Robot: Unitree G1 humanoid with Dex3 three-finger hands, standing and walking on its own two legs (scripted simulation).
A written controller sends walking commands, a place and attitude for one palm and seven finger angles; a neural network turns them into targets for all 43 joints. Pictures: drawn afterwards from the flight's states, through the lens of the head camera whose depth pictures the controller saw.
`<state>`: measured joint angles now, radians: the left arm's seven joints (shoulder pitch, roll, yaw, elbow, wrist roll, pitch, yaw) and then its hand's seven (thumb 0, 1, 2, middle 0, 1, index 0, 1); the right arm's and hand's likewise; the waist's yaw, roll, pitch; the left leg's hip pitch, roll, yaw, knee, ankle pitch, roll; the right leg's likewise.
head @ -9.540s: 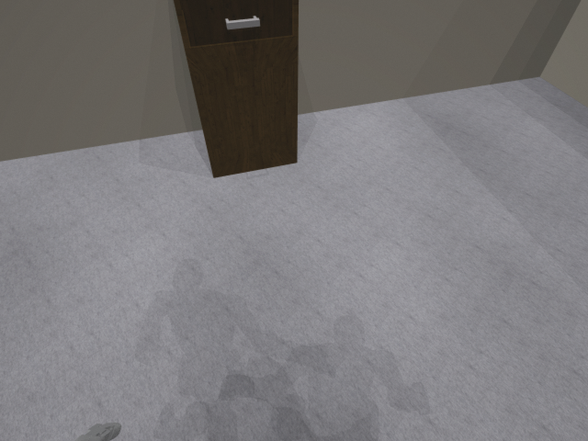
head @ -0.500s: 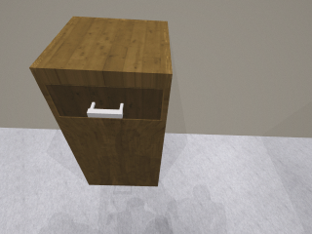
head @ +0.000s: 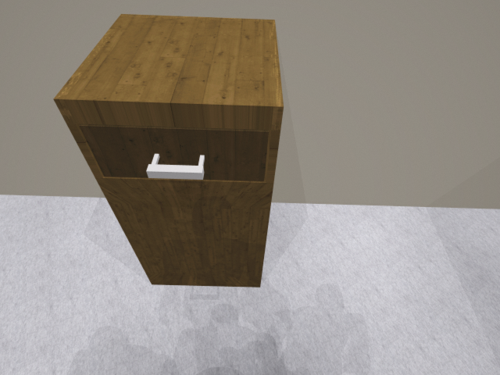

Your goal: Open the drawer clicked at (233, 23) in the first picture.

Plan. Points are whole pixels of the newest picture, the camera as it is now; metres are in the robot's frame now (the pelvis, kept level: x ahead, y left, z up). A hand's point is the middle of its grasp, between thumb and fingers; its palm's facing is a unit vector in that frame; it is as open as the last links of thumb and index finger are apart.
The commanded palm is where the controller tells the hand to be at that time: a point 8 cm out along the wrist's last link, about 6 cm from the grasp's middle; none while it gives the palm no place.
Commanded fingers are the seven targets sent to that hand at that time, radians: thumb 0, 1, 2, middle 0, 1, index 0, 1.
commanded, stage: come to a stop and stand still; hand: left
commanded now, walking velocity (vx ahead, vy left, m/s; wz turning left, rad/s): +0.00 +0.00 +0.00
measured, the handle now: (177, 165) +0.54 +0.19 -0.02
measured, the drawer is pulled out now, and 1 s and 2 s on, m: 0.00 0.00 0.00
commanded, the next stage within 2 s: look again from close up in 0.28 s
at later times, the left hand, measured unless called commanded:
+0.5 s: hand out of the picture -0.01 +0.16 -0.16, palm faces +0.02 -0.98 -0.20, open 7.4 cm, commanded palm none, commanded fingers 0.00 0.90 0.90 -0.20 -0.30 -0.20 -0.30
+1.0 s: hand out of the picture +0.04 +0.13 -0.16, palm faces +0.03 -0.98 -0.20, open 7.3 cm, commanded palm +0.14 +0.18 -0.06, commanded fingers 0.00 0.88 0.89 -0.20 -0.31 -0.20 -0.31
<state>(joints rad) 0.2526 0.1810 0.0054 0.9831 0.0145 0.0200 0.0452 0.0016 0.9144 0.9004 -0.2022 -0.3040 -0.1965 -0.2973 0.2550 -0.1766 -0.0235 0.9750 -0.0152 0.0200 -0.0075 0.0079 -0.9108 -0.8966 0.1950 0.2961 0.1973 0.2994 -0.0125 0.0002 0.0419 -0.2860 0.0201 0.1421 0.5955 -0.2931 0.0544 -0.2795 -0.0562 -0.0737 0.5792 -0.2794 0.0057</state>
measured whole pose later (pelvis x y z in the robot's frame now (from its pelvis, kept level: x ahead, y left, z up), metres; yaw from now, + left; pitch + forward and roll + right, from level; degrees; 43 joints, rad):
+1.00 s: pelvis +0.05 -0.04 +0.01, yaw +1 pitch +0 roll +1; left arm 0.28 0.14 -0.01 1.13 0.01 -0.02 0.03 0.01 0.93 0.90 -0.20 -0.30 -0.20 -0.30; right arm 0.28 -0.14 0.02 1.15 -0.01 -0.02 -0.03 0.01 -0.91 -0.90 0.20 0.30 0.20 0.30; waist 0.00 0.01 0.03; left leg -0.16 0.03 0.12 0.43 -0.27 -0.01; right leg -0.18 -0.01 -0.06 0.47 -0.30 -0.03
